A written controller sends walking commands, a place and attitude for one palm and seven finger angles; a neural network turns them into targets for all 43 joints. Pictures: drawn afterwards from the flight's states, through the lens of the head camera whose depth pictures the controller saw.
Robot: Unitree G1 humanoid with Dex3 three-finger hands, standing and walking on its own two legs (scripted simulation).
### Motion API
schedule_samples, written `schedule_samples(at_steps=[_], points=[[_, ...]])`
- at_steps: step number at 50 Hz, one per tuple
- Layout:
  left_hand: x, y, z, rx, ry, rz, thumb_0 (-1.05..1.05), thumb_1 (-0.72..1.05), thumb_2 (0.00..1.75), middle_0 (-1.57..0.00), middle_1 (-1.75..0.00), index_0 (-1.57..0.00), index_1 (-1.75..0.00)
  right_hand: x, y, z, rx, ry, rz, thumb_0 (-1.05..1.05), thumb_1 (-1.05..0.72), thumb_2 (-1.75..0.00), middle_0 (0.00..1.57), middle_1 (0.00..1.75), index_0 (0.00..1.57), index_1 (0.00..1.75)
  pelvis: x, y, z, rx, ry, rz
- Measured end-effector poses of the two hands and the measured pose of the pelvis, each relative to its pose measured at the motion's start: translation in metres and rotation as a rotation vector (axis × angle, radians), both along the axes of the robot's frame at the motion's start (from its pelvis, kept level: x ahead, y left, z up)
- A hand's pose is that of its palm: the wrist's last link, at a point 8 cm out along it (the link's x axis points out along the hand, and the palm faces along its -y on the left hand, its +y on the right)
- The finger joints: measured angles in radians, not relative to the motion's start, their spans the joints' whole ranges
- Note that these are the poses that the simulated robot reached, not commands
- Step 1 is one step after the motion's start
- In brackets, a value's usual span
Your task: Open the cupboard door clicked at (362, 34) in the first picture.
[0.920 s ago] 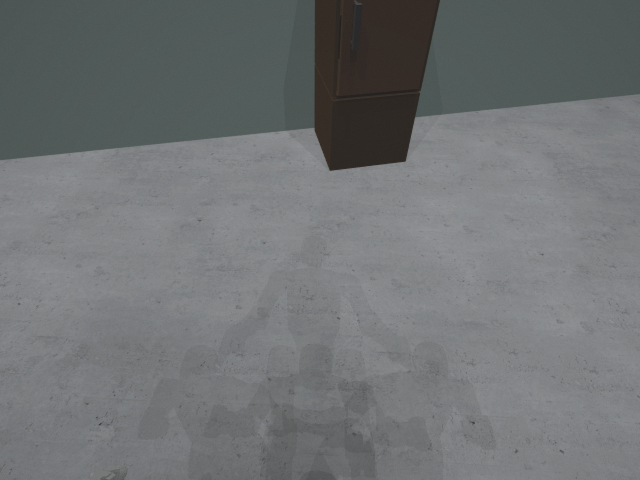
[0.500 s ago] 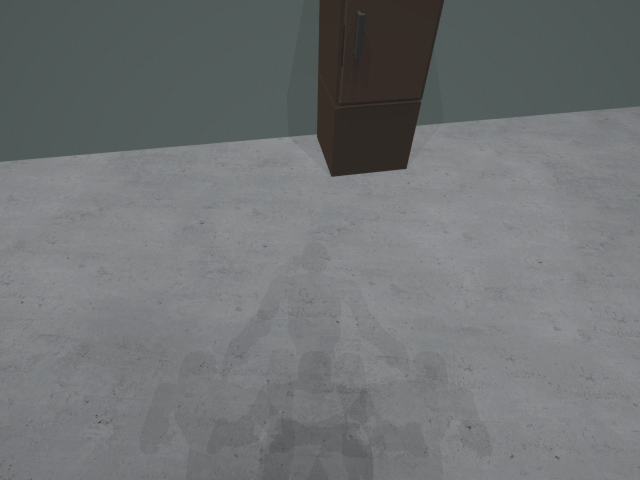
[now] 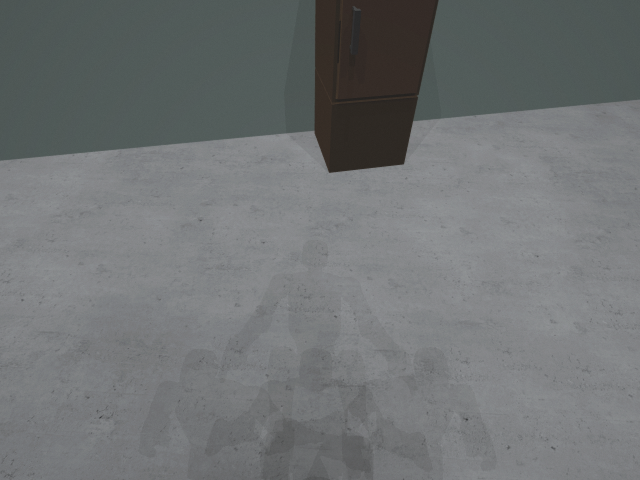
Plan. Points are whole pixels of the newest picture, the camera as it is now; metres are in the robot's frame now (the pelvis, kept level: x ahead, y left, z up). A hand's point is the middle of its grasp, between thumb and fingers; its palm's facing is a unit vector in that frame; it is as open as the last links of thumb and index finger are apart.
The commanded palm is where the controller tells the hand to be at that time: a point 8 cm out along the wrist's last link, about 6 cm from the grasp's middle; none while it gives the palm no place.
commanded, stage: look at it before walking up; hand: left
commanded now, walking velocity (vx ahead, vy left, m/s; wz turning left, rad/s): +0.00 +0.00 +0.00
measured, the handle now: (354, 30) +1.68 -0.05 -0.06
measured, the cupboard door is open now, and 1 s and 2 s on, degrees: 0 0 0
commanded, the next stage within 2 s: walk to a spot facing it in 0.62 s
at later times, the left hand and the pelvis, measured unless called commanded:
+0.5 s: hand out of the picture +0.08 +0.25 -0.16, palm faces -0.03 -0.94 -0.34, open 7.4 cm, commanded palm none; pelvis +0.01 +0.00 +0.00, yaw +0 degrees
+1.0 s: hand out of the picture +0.07 +0.20 -0.18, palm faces -0.10 -0.96 -0.25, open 7.4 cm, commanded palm none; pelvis +0.04 -0.01 -0.01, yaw -7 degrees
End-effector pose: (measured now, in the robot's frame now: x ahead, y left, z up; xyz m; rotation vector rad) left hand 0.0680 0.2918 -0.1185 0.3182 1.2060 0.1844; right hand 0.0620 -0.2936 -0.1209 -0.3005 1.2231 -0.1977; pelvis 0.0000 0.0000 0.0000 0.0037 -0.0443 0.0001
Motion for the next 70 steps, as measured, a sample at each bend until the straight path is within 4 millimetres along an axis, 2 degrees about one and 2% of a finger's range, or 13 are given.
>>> schedule_samples(at_steps=[39,46,49,53,55,58,63,66,70], points=[[0.01,0.001,0.002,0.005,0.006,0.01,0.01,0.9,0.9,-0.2,-0.3,-0.2,-0.3,0.028,0.002,0.004,-0.003,-0.026,0.02,0.0,-0.9,-0.9,0.2,0.3,0.21,0.3,0.013,0.0,0.002,0.0,0.006,-0.003],[0.002,-0.021,-0.016,-0.049,0.081,-0.005,0.01,0.91,0.9,-0.2,-0.3,-0.2,-0.3,0.013,0.016,-0.013,0.048,-0.015,-0.047,0.0,-0.91,-0.9,0.2,0.3,0.21,0.3,0.027,-0.004,-0.007,0.006,0.018,-0.068],[0.0,-0.038,-0.023,-0.074,0.129,-0.02,0.01,0.91,0.9,-0.2,-0.3,-0.2,-0.3,-0.002,0.018,-0.024,0.081,0.003,-0.105,0.0,-0.9,-0.9,0.2,0.3,0.21,0.3,0.038,-0.011,-0.012,0.013,0.021,-0.112],[0.007,-0.064,-0.033,-0.1,0.144,-0.03,0.01,0.91,0.9,-0.2,-0.3,-0.2,-0.3,-0.022,0.014,-0.044,0.109,0.071,-0.168,0.0,-0.9,-0.9,0.2,0.3,0.21,0.3,0.054,-0.024,-0.023,-0.009,0.017,-0.131],[0.007,-0.075,-0.034,-0.112,0.131,-0.009,0.01,0.91,0.9,-0.2,-0.3,-0.2,-0.3,-0.023,0.013,-0.043,0.115,0.119,-0.175,0.0,-0.91,-0.9,0.2,0.3,0.21,0.3,0.064,-0.028,-0.022,-0.011,0.021,-0.139],[0.002,-0.089,-0.028,-0.13,0.176,-0.003,0.0,0.91,0.9,-0.2,-0.3,-0.2,-0.3,-0.003,0.012,-0.034,0.12,0.108,-0.189,0.01,-0.91,-0.9,0.2,0.29,0.2,0.3,0.079,-0.03,-0.013,-0.006,0.027,-0.168],[0.005,-0.096,-0.019,-0.153,0.291,-0.026,0.0,0.9,0.9,-0.2,-0.3,-0.2,-0.3,0.061,0.015,-0.018,0.132,-0.025,-0.22,0.01,-0.91,-0.9,0.2,0.29,0.2,0.3,0.109,-0.027,-0.003,0.005,0.045,-0.215],[0.022,-0.09,-0.019,-0.153,0.328,-0.038,0.01,0.9,0.9,-0.2,-0.3,-0.2,-0.3,0.105,0.021,-0.011,0.136,-0.101,-0.221,0.01,-0.91,-0.9,0.2,0.29,0.2,0.3,0.13,-0.021,-0.003,0.004,0.052,-0.244],[0.064,-0.071,-0.028,-0.144,0.338,-0.05,0.01,0.9,0.9,-0.2,-0.3,-0.2,-0.3,0.167,0.032,-0.007,0.127,-0.179,-0.207,0.0,-0.91,-0.9,0.2,0.29,0.2,0.3,0.167,-0.009,-0.009,-0.001,0.057,-0.278]])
